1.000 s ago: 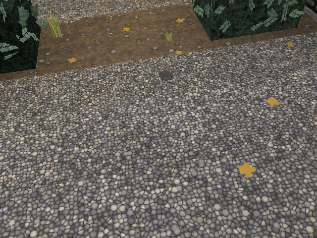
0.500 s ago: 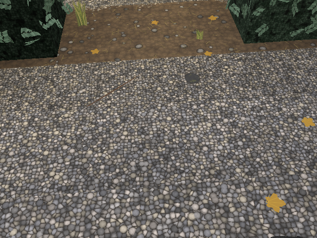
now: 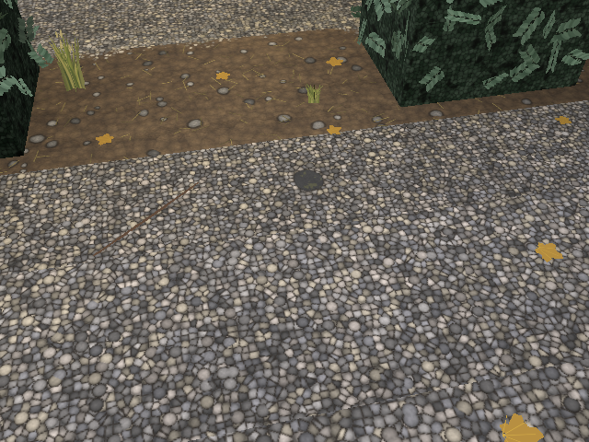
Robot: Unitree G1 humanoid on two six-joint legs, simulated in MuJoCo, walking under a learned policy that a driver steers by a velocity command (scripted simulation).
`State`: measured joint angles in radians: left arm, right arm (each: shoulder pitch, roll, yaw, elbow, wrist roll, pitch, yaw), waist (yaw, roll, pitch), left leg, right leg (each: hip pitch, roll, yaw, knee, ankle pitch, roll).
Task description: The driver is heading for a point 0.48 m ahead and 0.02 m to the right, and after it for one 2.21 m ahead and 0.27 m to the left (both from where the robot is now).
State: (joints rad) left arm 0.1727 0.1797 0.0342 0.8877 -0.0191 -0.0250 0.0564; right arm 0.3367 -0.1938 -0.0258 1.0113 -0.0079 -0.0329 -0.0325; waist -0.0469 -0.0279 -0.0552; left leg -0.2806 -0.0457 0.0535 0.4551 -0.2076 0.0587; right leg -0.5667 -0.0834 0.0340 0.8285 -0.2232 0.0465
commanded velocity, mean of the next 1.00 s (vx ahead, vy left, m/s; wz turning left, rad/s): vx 0.34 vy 0.00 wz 0.00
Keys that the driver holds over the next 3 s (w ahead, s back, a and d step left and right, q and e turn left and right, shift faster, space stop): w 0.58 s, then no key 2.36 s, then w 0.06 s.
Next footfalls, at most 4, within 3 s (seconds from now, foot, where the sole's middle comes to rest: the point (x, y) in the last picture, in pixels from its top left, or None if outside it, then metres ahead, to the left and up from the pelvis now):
0.12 right None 0.10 -0.13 -0.77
0.62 left None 0.43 0.09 -0.77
1.02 right None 0.50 -0.14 -0.77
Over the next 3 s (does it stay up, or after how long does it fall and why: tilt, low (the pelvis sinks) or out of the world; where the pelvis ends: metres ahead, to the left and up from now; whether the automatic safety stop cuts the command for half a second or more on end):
stays up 0.44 -0.01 0.01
